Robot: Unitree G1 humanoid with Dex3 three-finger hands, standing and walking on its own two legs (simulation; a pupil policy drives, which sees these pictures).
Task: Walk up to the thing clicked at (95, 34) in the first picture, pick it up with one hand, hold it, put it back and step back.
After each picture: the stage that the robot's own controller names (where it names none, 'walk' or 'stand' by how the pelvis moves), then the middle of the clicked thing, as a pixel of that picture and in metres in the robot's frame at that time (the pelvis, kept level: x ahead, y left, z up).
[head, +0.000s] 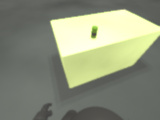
stand; (94, 32) +0.83 +0.02 +0.05
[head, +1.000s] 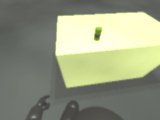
sink last; (97, 33) +0.74 +0.00 +0.07
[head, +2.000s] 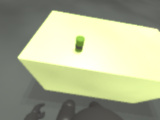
sink last; (79, 44) +0.51 +0.14 +0.08
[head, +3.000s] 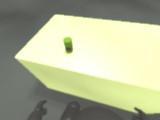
stand; (68, 45) +0.50 +0.22 +0.08
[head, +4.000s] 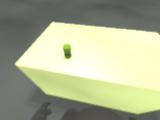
stand; (67, 51) +0.50 +0.22 +0.05
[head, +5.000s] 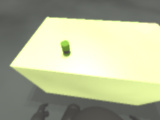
stand; (66, 48) +0.48 +0.22 +0.06
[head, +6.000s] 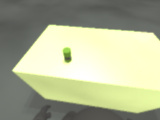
stand; (67, 55) +0.46 +0.21 +0.04
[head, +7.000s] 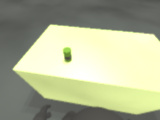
stand; (67, 54) +0.47 +0.21 +0.04
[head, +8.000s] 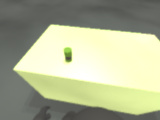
stand; (68, 54) +0.47 +0.21 +0.04
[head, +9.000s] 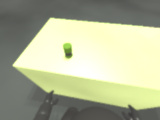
rise first; (68, 50) +0.48 +0.21 +0.05
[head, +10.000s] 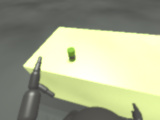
rise first; (71, 54) +0.48 +0.22 +0.05
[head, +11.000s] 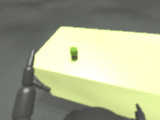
go down; (74, 54) +0.49 +0.21 +0.05
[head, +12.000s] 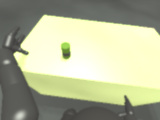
go down; (66, 51) +0.47 +0.19 +0.06
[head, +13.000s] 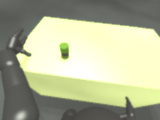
approach; (64, 51) +0.47 +0.20 +0.06
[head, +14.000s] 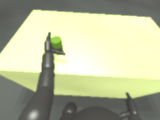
close in; (57, 46) +0.48 +0.22 +0.09
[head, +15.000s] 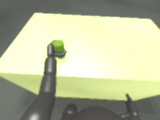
lift; (59, 49) +0.45 +0.21 +0.10
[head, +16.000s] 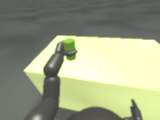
lift; (70, 49) +0.34 +0.15 +0.26
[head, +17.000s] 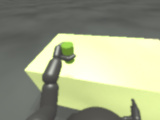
hold; (68, 53) +0.33 +0.16 +0.23
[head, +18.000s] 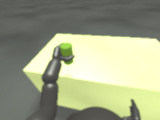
hold; (67, 54) +0.33 +0.17 +0.23
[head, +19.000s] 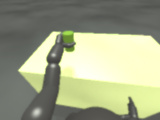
crouch; (69, 42) +0.42 +0.16 +0.25
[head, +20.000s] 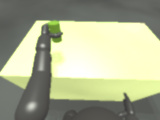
lower; (55, 32) +0.51 +0.21 +0.21
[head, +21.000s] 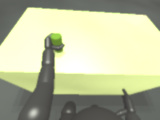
lower; (57, 43) +0.49 +0.21 +0.10
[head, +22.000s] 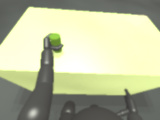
lower; (56, 43) +0.49 +0.21 +0.10
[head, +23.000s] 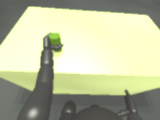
lower; (56, 43) +0.49 +0.22 +0.10
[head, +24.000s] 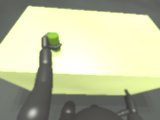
lower; (54, 42) +0.49 +0.22 +0.10
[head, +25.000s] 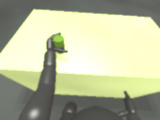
open; (59, 44) +0.48 +0.21 +0.10
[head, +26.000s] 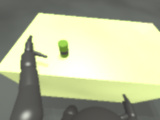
sink last; (63, 49) +0.46 +0.19 +0.08
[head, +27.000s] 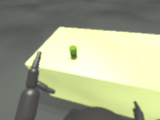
stand; (73, 52) +0.51 +0.21 +0.06
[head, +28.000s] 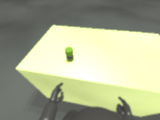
stand; (69, 54) +0.47 +0.21 +0.05
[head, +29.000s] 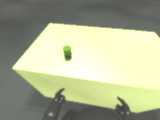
stand; (67, 53) +0.48 +0.22 +0.05
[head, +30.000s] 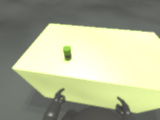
stand; (67, 53) +0.48 +0.22 +0.05
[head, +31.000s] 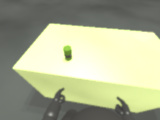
stand; (67, 53) +0.48 +0.22 +0.05
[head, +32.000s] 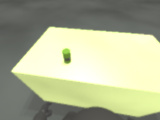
walk; (66, 56) +0.46 +0.22 +0.05
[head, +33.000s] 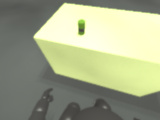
walk; (81, 27) +0.71 +0.13 +0.08
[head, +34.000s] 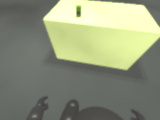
walk; (78, 11) +1.10 +0.25 +0.07
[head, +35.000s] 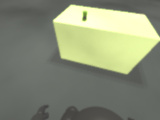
stand; (84, 16) +1.19 +0.20 +0.06
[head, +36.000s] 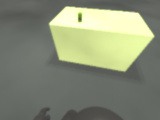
stand; (80, 17) +1.20 +0.22 +0.04
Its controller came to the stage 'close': yes
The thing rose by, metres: 0.23
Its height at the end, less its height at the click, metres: +0.00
